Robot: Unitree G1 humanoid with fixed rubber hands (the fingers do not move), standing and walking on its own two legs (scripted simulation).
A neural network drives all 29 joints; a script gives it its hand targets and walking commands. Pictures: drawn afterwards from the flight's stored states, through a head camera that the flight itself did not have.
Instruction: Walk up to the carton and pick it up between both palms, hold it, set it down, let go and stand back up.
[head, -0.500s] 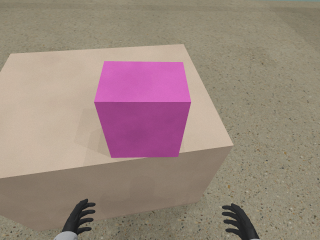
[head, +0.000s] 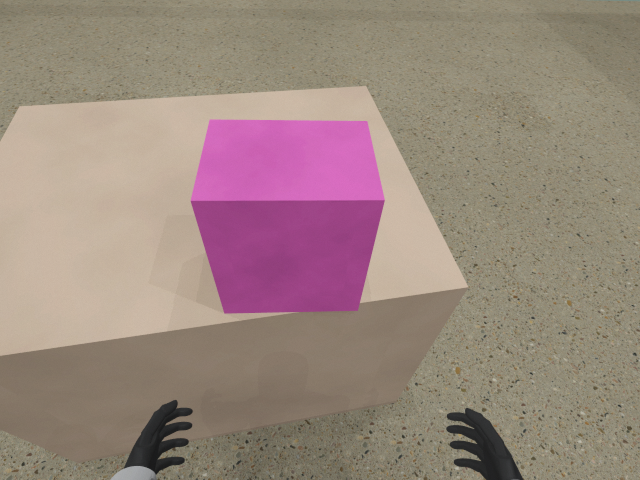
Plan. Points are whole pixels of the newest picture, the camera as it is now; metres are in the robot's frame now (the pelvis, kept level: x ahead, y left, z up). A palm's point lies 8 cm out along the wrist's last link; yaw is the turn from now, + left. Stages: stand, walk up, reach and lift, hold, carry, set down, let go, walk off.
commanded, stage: let go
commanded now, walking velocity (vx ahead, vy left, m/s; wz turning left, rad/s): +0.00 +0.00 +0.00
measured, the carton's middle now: (290, 224) +0.46 +0.05 +0.03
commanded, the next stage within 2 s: stand in 0.12 s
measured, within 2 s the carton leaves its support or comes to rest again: neither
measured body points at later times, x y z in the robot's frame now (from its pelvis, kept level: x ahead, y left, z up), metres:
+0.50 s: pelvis -0.01 +0.02 -0.01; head -0.01 +0.02 +0.44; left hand +0.08 +0.24 -0.14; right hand +0.01 -0.24 -0.15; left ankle +0.01 +0.11 -0.74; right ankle +0.00 -0.09 -0.74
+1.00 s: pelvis -0.02 +0.03 -0.01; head -0.03 +0.02 +0.44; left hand +0.05 +0.24 -0.15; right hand -0.05 -0.20 -0.17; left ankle +0.01 +0.11 -0.74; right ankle +0.00 -0.09 -0.74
